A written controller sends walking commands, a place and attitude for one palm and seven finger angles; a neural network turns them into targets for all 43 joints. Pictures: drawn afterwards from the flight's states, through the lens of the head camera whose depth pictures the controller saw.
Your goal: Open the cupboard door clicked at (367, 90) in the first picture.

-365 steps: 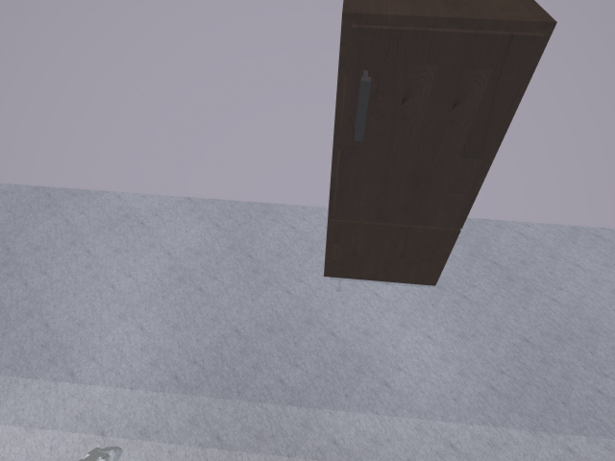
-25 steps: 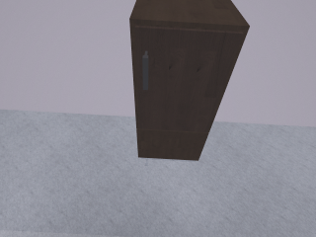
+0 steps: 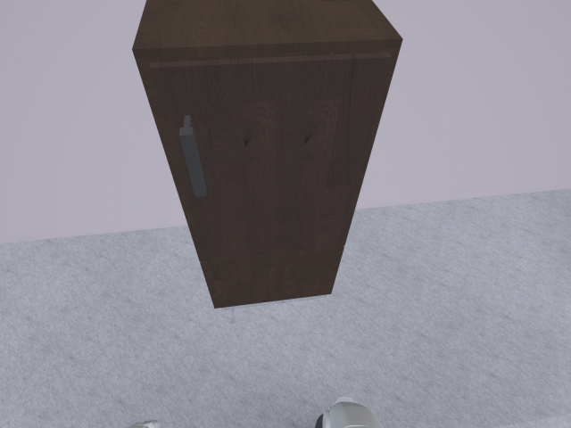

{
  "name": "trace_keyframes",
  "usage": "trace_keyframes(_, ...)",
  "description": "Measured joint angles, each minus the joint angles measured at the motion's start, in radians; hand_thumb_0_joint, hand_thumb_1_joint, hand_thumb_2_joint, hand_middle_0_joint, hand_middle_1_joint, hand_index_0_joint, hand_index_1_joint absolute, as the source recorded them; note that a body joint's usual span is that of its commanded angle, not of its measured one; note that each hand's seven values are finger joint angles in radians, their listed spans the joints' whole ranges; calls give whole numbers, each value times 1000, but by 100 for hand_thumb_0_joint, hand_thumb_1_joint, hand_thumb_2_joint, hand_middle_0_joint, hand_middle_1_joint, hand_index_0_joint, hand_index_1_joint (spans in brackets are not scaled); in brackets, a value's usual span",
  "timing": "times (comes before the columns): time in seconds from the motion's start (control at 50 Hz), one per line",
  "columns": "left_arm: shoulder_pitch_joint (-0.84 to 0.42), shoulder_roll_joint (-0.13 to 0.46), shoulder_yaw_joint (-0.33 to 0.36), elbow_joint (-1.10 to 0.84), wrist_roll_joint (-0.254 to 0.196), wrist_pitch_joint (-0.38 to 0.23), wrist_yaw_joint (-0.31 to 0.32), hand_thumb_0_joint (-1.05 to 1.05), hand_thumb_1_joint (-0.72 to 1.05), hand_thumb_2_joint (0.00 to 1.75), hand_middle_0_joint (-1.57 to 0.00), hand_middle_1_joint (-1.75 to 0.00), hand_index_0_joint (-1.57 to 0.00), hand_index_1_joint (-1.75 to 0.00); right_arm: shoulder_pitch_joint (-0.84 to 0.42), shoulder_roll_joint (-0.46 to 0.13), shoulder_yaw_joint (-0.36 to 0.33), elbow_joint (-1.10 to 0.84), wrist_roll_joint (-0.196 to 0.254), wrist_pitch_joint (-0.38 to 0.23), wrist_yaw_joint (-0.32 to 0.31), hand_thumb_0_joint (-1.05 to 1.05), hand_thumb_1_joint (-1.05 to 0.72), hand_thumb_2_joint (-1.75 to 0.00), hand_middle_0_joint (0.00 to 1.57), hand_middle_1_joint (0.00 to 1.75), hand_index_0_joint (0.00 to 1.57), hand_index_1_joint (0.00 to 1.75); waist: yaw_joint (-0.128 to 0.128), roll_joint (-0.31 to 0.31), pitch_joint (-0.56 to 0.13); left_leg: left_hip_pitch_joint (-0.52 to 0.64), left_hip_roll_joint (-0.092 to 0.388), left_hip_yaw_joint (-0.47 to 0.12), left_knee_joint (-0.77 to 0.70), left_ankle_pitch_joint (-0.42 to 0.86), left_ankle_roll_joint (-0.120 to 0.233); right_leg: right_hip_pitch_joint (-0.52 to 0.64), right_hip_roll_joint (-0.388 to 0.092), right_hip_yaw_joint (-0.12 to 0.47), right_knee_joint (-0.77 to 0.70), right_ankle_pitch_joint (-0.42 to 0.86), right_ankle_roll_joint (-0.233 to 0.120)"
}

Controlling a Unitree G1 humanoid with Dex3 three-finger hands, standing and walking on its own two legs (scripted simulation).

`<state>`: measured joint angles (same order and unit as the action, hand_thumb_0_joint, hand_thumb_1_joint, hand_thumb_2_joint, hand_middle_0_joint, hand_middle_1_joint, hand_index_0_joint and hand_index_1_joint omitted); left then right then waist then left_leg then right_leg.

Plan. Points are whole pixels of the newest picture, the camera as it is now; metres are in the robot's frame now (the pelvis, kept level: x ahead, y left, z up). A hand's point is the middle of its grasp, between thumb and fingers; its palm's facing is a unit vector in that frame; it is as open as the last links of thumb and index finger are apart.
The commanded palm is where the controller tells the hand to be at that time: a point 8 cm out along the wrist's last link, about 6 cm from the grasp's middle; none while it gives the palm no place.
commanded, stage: come to a stop and stand still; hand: left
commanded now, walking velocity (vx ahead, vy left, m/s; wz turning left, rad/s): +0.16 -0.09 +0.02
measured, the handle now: (194, 157) +0.58 +0.17 +0.02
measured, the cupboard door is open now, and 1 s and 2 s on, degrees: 0 0 0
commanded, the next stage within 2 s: look again from close up in 1.20 s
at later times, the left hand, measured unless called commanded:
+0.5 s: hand out of the picture +0.12 +0.18 -0.17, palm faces +0.10 -0.96 -0.25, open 7.3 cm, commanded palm none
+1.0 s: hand out of the picture +0.00 +0.23 -0.17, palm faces +0.08 -0.98 -0.19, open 7.4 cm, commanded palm none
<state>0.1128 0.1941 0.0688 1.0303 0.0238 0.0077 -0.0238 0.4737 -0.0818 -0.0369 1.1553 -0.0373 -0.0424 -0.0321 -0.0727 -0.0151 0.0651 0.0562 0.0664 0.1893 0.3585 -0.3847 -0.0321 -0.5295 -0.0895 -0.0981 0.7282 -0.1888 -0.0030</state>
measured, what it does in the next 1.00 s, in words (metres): steps on the spot: right foot, then left foot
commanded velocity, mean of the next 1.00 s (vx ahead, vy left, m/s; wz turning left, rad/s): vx -0.09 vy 0.05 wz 0.00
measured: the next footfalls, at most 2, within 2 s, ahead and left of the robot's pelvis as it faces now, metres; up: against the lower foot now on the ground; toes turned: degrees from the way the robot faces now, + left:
right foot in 0.06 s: +0.17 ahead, -0.13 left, +0.00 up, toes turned -7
left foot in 0.56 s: +0.08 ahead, +0.10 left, +0.00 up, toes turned +6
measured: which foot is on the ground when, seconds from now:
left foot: down 0.00-0.08, up 0.10-0.54, down 0.56-1.00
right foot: up 0.00-0.04, down 0.06-0.60, up 0.62-0.76, down 0.78-1.00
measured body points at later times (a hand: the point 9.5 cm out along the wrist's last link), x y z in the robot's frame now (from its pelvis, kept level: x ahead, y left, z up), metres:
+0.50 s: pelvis +0.05 -0.02 -0.01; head +0.08 -0.01 +0.44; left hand +0.11 +0.23 -0.15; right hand +0.18 -0.26 -0.14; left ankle +0.05 +0.10 -0.71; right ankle +0.13 -0.12 -0.73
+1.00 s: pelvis -0.01 +0.06 +0.00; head -0.02 +0.05 +0.45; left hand -0.01 +0.28 -0.16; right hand +0.02 -0.18 -0.15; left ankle +0.04 +0.10 -0.73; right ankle +0.06 -0.07 -0.73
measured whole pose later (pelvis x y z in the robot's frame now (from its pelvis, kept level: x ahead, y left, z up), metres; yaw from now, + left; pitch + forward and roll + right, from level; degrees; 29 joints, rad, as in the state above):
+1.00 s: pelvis -0.01 +0.06 +0.00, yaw +2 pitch -2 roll -1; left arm 0.36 0.15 0.02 0.96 0.02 0.03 0.02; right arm 0.34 -0.19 -0.03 0.95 -0.03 0.03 -0.02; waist -0.02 0.02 0.00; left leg -0.29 -0.07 0.10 0.53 -0.21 0.11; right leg -0.32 0.00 0.00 0.56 -0.26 -0.02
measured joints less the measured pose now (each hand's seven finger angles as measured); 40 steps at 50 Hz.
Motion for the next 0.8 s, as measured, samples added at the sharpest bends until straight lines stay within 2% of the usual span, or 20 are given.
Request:
trace_keyframes(0.04, -20, -5, -5, -12, 0, -17, -1, 0, 91, 90, -20, -30, -19, -30, 13, -5, -4, 10, 2, 7, 1, 0, -91, -90, 20, 30, 20, 30, -8, 15, 10, -1, 24, -4, 64, -55, -20, 66, 25, -22, -95, 7, -18)
trace_keyframes(0.06, -24, -4, -7, -19, 2, -33, -1, 0, 91, 90, -20, -30, -19, -30, 24, -5, -5, 16, 6, 10, 4, 0, -91, -90, 20, 30, 20, 30, -7, 13, 8, -22, 33, -10, 139, -90, -22, 108, 31, -29, -145, 49, -31)
trace_keyframes(0.08, -31, -9, -6, -21, 3, -51, 3, 0, 91, 90, -20, -30, -19, -30, 18, -8, -6, 22, 13, 16, 7, 0, -91, -90, 20, 30, 20, 30, 1, 21, 16, -73, 49, -30, 272, -105, -8, 104, 39, -36, -121, 62, -44)
trace_keyframes(0.1, -36, -18, -9, -21, 0, -65, 8, 0, 91, 90, -20, -30, -19, -30, 2, -16, -5, 23, 20, 25, 7, 0, -91, -90, 20, 30, 20, 30, 4, 33, 28, -140, 50, -76, 434, -130, 7, 102, 48, -45, -84, 28, -55)
trace_keyframes(0.14, -30, -37, -21, -19, -6, -71, 19, 0, 91, 90, -20, -30, -19, -30, -37, -35, -8, 12, 28, 42, 2, 0, -91, -90, 20, 30, 20, 30, 11, 46, 38, -258, 24, -146, 675, -156, 22, 128, 59, -54, -74, -30, -66)
trace_keyframes(0.18, -16, -54, -33, -10, -6, -60, 33, 0, 91, 90, -20, -30, -20, -30, -84, -53, -9, -11, 29, 51, -4, 0, -91, -90, 20, 30, 20, 30, 18, 50, 35, -346, 6, -163, 756, -132, 24, 164, 65, -56, -114, -33, -61)
trace_keyframes(0.26, -1, -64, -25, -9, -5, -35, 56, -2, 93, 90, -20, -30, -20, -30, -182, -79, -17, -73, 29, 70, -8, 0, -91, -90, 19, 30, 20, 30, 35, 52, 19, -451, -15, -168, 664, -98, 10, 198, 66, -62, -176, -12, -67)
trace_keyframes(0.36, 7, -47, -21, -29, 3, -8, 58, -1, 93, 90, -21, -30, -20, -30, -298, -107, -31, -139, 19, 96, 4, 0, -92, -90, 19, 30, 20, 30, 70, 53, 23, -522, -44, -176, 657, -64, -10, 202, 58, -66, -184, -5, -64)
trace_keyframes(0.44, 26, -24, -15, -40, 10, 6, 58, -1, 92, 90, -21, -30, -20, -30, -360, -116, -33, -179, 19, 100, 13, 0, -92, -90, 19, 30, 20, 30, 92, 32, 26, -494, -54, -172, 594, -66, -11, 192, 42, -63, -182, 6, -53)
trace_keyframes(0.5, 51, -5, -15, -43, 13, 11, 63, 0, 91, 90, -20, -30, -20, -30, -372, -115, -28, -206, 23, 91, 20, 0, -92, -90, 19, 30, 20, 30, 104, 14, 14, -421, -54, -165, 469, -68, -8, 177, 30, -59, -176, 15, -38)
trace_keyframes(0.52, 67, -1, -21, -45, 11, 10, 71, 0, 91, 90, -20, -30, -20, -30, -366, -119, -25, -222, 27, 86, 21, 0, -92, -90, 19, 30, 20, 30, 100, 11, 4, -382, -57, -154, 401, -45, -7, 171, 22, -56, -167, 16, -29)
trace_keyframes(0.56, 102, 4, -27, -53, 5, 17, 79, 0, 91, 90, -21, -30, -20, -30, -341, -126, -23, -259, 26, 69, 20, 0, -92, -90, 19, 30, 20, 30, 88, 14, -19, -314, -67, -138, 265, 59, 17, 154, 0, -54, -120, 0, -8)
trace_keyframes(0.6, 126, 8, -25, -56, 2, 35, 77, 0, 91, 90, -20, -30, -20, -30, -317, -124, -18, -280, 18, 72, 18, 0, -91, -90, 19, 30, 20, 30, 97, 6, -27, -304, -88, -121, 284, 56, 68, 159, -8, -22, -93, -51, 0)
trace_keyframes(0.64, 154, 11, -25, -65, 4, 54, 69, 0, 91, 90, -20, -30, -20, -30, -297, -117, -8, -297, 11, 79, 17, 0, -91, -90, 19, 30, 20, 30, 100, 11, -41, -296, -96, -105, 281, 48, 98, 142, 15, 33, -30, -152, -5)
trace_keyframes(0.68, 176, 14, -22, -75, 2, 61, 60, 0, 91, 90, -20, -30, -20, -30, -281, -107, 1, -306, 8, 83, 18, 0, -91, -90, 19, 30, 20, 30, 94, 14, -47, -294, -106, -98, 267, 60, 113, 130, 42, 76, 44, -184, -7)
trace_keyframes(0.72, 194, 12, -21, -83, 1, 57, 54, 0, 91, 90, -20, -30, -20, -30, -265, -100, 8, -306, 6, 86, 21, 0, -91, -90, 20, 30, 20, 30, 92, 19, -52, -300, -116, -94, 257, 75, 122, 147, 62, 91, 53, -186, -9)
trace_keyframes(0.78, 222, 6, -26, -94, 1, 43, 49, 0, 91, 90, -20, -30, -20, -30, -239, -92, 15, -296, 9, 87, 23, 0, -91, -90, 20, 30, 20, 30, 95, 22, -60, -321, -135, -81, 253, 91, 132, 214, 78, 93, -50, -155, -17)
trace_keyframes(0.8, 225, -2, -28, -92, 3, 37, 49, 0, 91, 90, -20, -30, -20, -30, -235, -92, 16, -288, 11, 86, 23, 0, -91, -90, 20, 30, 20, 30, 98, 31, -57, -329, -135, -77, 255, 94, 134, 221, 82, 99, -84, -100, -17)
